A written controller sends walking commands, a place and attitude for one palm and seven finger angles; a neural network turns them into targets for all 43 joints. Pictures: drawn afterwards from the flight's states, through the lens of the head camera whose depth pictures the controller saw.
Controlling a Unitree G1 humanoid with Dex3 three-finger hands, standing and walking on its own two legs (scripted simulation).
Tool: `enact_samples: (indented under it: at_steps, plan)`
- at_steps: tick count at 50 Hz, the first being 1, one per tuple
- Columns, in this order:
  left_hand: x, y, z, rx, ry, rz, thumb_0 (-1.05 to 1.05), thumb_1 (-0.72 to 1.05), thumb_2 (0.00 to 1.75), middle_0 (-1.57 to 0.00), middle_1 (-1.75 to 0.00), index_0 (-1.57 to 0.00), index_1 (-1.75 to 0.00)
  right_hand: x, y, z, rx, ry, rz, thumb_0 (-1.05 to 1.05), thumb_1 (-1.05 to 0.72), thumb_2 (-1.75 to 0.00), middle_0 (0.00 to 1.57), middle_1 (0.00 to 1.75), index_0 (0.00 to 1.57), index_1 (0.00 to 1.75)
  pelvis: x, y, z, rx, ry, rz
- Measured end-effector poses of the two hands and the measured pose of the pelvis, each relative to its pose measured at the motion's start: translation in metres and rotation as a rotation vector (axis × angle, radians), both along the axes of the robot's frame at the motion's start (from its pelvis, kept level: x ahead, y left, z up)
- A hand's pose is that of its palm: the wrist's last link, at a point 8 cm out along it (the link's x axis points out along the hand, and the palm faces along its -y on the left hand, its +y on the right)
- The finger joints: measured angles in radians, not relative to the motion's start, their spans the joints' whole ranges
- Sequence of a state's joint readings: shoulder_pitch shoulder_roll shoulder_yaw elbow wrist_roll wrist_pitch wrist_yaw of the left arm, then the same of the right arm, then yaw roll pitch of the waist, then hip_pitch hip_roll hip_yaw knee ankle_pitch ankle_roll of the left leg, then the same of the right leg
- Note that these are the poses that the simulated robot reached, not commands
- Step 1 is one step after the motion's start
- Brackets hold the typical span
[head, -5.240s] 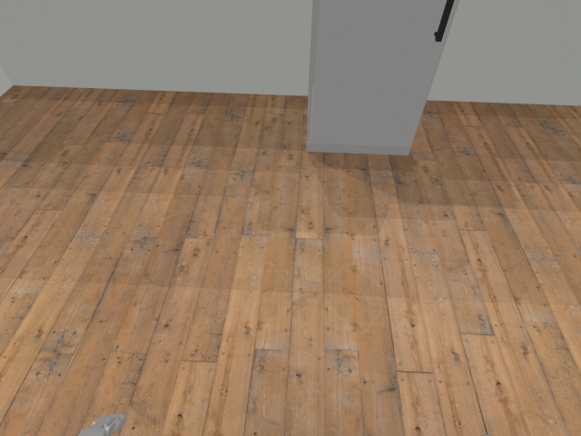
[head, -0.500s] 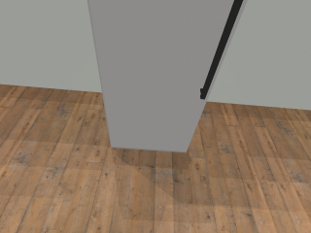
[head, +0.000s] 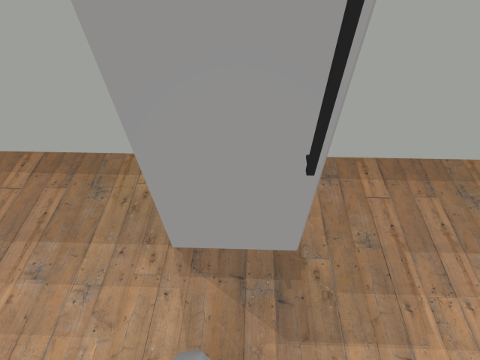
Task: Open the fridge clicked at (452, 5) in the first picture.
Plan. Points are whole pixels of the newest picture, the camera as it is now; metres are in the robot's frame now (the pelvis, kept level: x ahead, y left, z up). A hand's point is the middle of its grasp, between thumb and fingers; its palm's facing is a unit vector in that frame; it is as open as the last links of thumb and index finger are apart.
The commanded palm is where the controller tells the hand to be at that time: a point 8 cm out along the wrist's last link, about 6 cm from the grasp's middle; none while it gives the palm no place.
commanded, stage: take the last steps up to it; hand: right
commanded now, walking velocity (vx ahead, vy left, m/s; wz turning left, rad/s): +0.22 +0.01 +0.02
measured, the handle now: (329, 85) +0.61 -0.15 +0.14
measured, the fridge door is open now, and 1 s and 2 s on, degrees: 0 0 0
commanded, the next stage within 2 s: come to a stop and stand still in 0.20 s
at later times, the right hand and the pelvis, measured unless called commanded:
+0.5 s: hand (323, 338) +0.20 -0.14 -0.15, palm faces +0.06 +0.97 -0.25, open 7.1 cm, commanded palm none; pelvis +0.13 +0.04 +0.00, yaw -1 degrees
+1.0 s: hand out of the picture +0.12 -0.21 -0.18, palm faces +0.04 +0.98 -0.19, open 7.3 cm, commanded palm none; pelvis +0.11 -0.02 +0.01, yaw +1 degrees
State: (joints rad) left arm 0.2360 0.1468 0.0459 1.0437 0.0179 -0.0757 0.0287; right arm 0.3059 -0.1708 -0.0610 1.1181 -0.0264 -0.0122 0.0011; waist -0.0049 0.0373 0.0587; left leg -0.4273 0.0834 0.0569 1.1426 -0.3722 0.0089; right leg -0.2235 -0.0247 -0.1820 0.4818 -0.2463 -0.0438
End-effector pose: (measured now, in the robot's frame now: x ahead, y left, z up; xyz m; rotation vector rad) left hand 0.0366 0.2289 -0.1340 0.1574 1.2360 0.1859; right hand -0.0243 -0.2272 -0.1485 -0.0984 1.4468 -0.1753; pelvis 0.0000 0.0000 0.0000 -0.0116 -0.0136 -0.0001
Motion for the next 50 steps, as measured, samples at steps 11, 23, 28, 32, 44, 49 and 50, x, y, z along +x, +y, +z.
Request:
enact_samples:
  at_steps: [11,23,28,32,44,49,50]
  plan:
    - [-0.015,-0.003,-0.02,-0.11,0.212,0.081,0.0,0.92,0.9,-0.2,-0.3,-0.2,-0.3,0.181,0.016,0.024,-0.059,-0.28,0.11,0.0,-0.91,-0.9,0.19,0.3,0.2,0.3,0.069,0.02,-0.001,-0.026,-0.005,0.008]
    - [0.08,0.032,-0.022,-0.096,0.189,0.042,0.01,0.91,0.9,-0.19,-0.3,-0.2,-0.3,0.215,0.043,0.028,-0.092,-0.254,0.053,-0.03,-0.96,-0.9,0.2,0.3,0.21,0.3,0.126,0.046,0.003,-0.006,0.003,-0.014]
    - [0.127,0.034,-0.018,-0.06,0.123,0.01,0.0,0.92,0.9,-0.19,-0.3,-0.2,-0.3,0.205,0.032,0.023,-0.089,-0.183,0.034,-0.02,-0.94,-0.9,0.2,0.3,0.21,0.3,0.133,0.036,0.003,-0.003,0.007,-0.011]
    - [0.157,0.029,-0.011,-0.02,0.069,-0.02,0.0,0.92,0.9,-0.19,-0.3,-0.2,-0.3,0.192,0.016,0.014,-0.075,-0.144,0.006,-0.01,-0.92,-0.9,0.2,0.3,0.21,0.3,0.133,0.021,0.001,0.006,0.006,-0.015]
    - [0.166,-0.019,0.018,0.049,-0.015,-0.068,0.0,0.91,0.9,-0.2,-0.3,-0.2,-0.3,0.158,-0.03,-0.004,-0.022,-0.067,-0.016,0.0,-0.91,-0.9,0.2,0.3,0.2,0.3,0.12,-0.015,0.005,0.042,0.012,-0.007]
    - [0.147,-0.018,0.023,0.051,-0.034,-0.014,0.0,0.93,0.9,-0.2,-0.3,-0.21,-0.3,0.143,-0.033,0.0,-0.017,-0.027,0.016,0.0,-0.91,-0.9,0.19,0.3,0.2,0.3,0.112,-0.016,0.009,0.045,0.019,0.019]
    - [0.14,-0.016,0.023,0.053,-0.031,-0.003,0.0,0.93,0.9,-0.2,-0.3,-0.21,-0.3,0.141,-0.033,0.001,-0.018,-0.023,0.022,0.0,-0.91,-0.9,0.19,0.3,0.2,0.3,0.11,-0.015,0.01,0.046,0.019,0.021]
